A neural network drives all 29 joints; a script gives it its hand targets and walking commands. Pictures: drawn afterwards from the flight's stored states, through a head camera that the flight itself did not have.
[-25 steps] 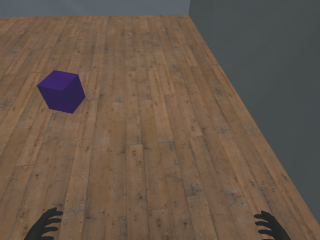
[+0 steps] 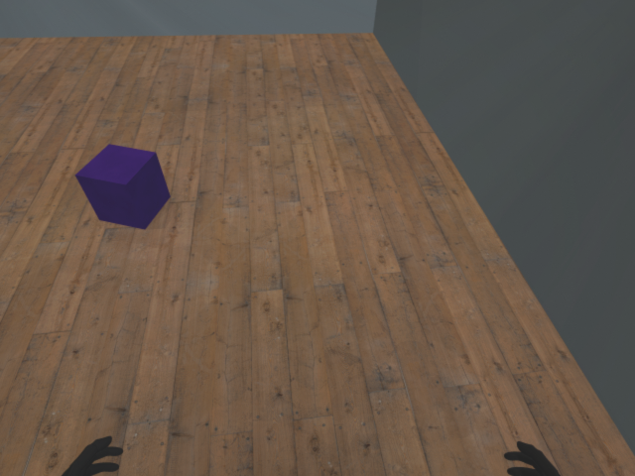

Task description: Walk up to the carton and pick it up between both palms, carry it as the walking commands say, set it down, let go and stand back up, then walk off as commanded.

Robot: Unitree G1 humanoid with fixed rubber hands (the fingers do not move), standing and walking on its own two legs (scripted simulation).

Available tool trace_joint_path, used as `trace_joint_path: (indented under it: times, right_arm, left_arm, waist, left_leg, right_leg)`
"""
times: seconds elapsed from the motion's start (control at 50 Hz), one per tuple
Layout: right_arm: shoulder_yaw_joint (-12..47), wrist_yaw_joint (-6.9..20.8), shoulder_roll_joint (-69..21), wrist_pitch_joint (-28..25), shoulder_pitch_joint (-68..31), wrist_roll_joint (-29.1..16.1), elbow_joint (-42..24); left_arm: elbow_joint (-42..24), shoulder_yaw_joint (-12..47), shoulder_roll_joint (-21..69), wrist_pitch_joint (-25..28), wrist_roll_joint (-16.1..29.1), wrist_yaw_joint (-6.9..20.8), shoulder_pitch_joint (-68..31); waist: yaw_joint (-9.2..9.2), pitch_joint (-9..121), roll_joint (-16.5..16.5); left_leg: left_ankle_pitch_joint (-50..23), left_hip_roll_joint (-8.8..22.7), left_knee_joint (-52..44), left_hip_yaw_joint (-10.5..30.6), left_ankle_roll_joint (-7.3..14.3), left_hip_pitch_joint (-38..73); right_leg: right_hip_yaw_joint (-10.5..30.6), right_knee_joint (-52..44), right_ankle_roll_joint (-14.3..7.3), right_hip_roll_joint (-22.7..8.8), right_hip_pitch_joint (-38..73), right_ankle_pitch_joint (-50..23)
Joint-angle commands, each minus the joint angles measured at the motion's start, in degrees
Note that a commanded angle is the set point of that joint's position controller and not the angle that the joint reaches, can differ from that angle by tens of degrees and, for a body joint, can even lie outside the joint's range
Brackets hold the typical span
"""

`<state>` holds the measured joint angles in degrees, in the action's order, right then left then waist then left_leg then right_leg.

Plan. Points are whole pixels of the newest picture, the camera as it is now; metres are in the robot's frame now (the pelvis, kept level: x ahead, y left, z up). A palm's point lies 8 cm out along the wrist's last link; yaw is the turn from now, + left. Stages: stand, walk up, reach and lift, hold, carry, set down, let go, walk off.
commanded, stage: stand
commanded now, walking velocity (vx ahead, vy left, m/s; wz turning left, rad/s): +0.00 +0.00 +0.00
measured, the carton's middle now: (127, 186) +1.37 +0.83 -0.64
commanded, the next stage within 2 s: walk up in 1.06 s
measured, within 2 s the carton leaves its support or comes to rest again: neither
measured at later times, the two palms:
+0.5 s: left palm out of the picture +0.10 +0.31 -0.09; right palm out of the picture +0.10 -0.31 -0.09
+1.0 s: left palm out of the picture +0.10 +0.31 -0.09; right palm out of the picture +0.10 -0.31 -0.09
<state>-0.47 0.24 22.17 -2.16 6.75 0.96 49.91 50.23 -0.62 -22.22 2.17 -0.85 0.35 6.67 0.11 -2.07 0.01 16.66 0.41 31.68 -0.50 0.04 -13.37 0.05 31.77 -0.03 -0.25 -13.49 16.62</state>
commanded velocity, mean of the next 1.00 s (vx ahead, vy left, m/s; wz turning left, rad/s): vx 0.00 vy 0.00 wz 0.00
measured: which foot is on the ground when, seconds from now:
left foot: down 0.00-1.00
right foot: down 0.00-1.00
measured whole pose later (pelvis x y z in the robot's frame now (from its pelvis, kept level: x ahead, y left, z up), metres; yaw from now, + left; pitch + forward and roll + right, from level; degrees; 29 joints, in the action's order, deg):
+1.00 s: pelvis +0.00 +0.00 +0.01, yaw +0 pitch -2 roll +0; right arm -0.3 0.0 22.5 -1.2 4.8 0.7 60.6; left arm 60.6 -0.1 -22.7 1.3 -0.6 0.0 4.8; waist 0.0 -2.5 0.0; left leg 10.5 0.4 19.7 -0.6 -0.2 -7.0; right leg 0.1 19.9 0.1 -0.2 -7.1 10.5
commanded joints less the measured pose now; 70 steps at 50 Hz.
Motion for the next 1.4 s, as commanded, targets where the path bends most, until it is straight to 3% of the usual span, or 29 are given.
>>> trace_joint_path:
  times: [0.0,0.46,1.22,1.24,1.26,1.28,1.3,1.32,1.34,1.38]
  right_arm:
    - [-2.0,-0.2,9.4,-0.6,-2.9,-0.1,-1.8]
    - [-1.6,-0.3,9.9,0.0,-4.4,-0.2,6.5]
    - [-1.6,-0.5,10.3,0.6,-4.2,-0.3,8.5]
    - [-5.5,2.8,16.5,1.3,-2.9,0.9,2.9]
    - [-5.7,4.7,15.4,1.8,-8.2,1.7,-0.9]
    - [-5.8,5.6,11.8,2.0,-13.4,1.9,-4.7]
    - [-6.2,5.9,12.1,2.2,-12.9,2.6,-5.1]
    - [-7.2,6.6,13.5,2.1,-9.3,2.1,-4.9]
    - [-8.0,7.3,14.4,2.3,-6.1,2.0,-4.8]
    - [-8.4,8.9,14.1,2.5,-4.2,1.1,-5.0]
  left_arm:
    - [-1.8,-1.9,-9.5,0.6,0.1,-0.2,-2.9]
    - [6.4,-1.3,-10.0,0.0,0.2,-0.4,-4.3]
    - [8.1,-1.2,-10.4,-0.5,0.3,-0.7,-4.1]
    - [5.5,-6.3,-18.3,1.2,0.1,-0.1,2.1]
    - [5.1,-7.8,-21.0,2.2,-0.7,-0.2,10.5]
    - [3.3,-8.9,-23.0,3.0,-1.1,-0.9,10.5]
    - [0.2,-8.7,-21.3,3.6,-1.4,-1.2,7.1]
    - [-1.8,-8.3,-20.1,3.7,-1.2,-1.2,3.7]
    - [-2.3,-8.4,-19.4,3.8,-1.3,-1.1,2.9]
    - [-3.9,-8.8,-19.2,4.2,-1.5,-0.5,1.8]
  waist:
    - [-0.02,3.8,-0.1]
    - [-0.08,2.8,0.0]
    - [-0.10,3.0,0.0]
    - [3.25,6.6,-0.4]
    - [6.86,3.0,2.0]
    - [8.06,-1.4,11.4]
    - [6.02,-2.1,4.9]
    - [2.93,-1.0,1.6]
    - [1.27,-0.3,2.0]
    - [0.45,-1.1,7.0]
  left_leg:
    - [-8.8,5.4,-7.3,5.6,2.8,1.7]
    - [-9.4,6.4,-14.1,5.6,1.8,5.5]
    - [-12.7,7.0,-15.4,5.4,1.5,7.4]
    - [11.7,4.8,-8.3,9.0,4.7,-7.6]
    - [17.1,3.2,-1.0,7.0,3.2,-23.2]
    - [9.1,1.8,15.9,2.6,1.8,-34.3]
    - [6.5,5.0,21.9,8.3,0.8,-35.1]
    - [3.9,6.5,22.4,8.8,-0.4,-31.2]
    - [2.8,7.8,21.4,8.6,-1.5,-28.2]
    - [1.9,8.0,19.3,4.4,-2.7,-23.3]
  right_leg:
    - [5.6,-7.2,-2.8,-5.3,1.7,-9.4]
    - [5.7,-13.8,-1.9,-6.4,5.1,-9.9]
    - [5.4,-15.4,-1.6,-7.0,6.9,-13.2]
    - [2.7,-8.7,-3.5,-6.7,17.4,9.9]
    - [13.2,-14.2,-7.8,-13.5,23.5,25.6]
    - [25.7,-23.7,-13.2,-25.9,23.3,29.7]
    - [24.1,-24.4,-14.7,-28.5,18.6,25.4]
    - [19.0,-23.9,-14.0,-26.4,15.4,21.9]
    - [14.4,-23.4,-13.2,-24.9,13.7,19.9]
    - [6.2,-24.4,-12.1,-21.4,8.8,17.8]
